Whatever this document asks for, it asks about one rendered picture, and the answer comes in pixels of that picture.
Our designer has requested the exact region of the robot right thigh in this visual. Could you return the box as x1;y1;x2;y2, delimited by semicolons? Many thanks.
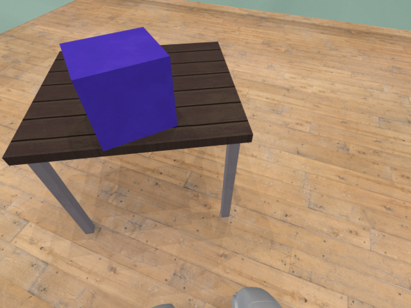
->
232;287;282;308

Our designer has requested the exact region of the carton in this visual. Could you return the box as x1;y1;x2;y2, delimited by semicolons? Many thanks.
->
60;27;177;151

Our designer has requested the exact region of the table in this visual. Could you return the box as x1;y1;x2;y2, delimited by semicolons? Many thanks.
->
2;42;253;234

